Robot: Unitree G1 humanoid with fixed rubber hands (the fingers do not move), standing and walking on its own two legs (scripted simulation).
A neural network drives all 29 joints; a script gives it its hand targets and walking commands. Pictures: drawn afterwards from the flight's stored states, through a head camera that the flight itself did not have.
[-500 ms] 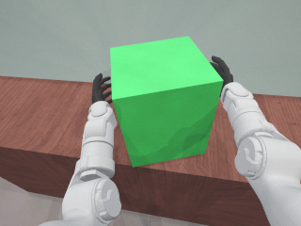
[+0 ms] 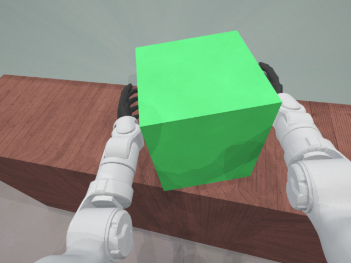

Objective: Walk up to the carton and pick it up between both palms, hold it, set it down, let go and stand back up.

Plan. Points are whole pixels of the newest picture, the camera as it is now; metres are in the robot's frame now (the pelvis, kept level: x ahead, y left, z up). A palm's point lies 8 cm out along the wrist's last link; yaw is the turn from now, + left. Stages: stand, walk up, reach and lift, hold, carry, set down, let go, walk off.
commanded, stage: set down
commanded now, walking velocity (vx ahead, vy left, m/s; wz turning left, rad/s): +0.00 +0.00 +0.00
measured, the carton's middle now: (197, 117) +0.45 +0.07 +0.07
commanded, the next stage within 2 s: none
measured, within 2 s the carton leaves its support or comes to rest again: neither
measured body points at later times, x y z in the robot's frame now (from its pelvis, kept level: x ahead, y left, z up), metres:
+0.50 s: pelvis -0.02 +0.00 +0.00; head +0.08 -0.03 +0.43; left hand +0.38 +0.22 +0.10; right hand +0.51 -0.12 +0.07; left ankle -0.04 +0.14 -0.74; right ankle +0.01 -0.11 -0.74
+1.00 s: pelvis -0.04 -0.01 +0.00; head +0.05 -0.04 +0.43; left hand +0.34 +0.20 +0.10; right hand +0.47 -0.16 +0.06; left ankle -0.04 +0.14 -0.74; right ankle +0.01 -0.11 -0.74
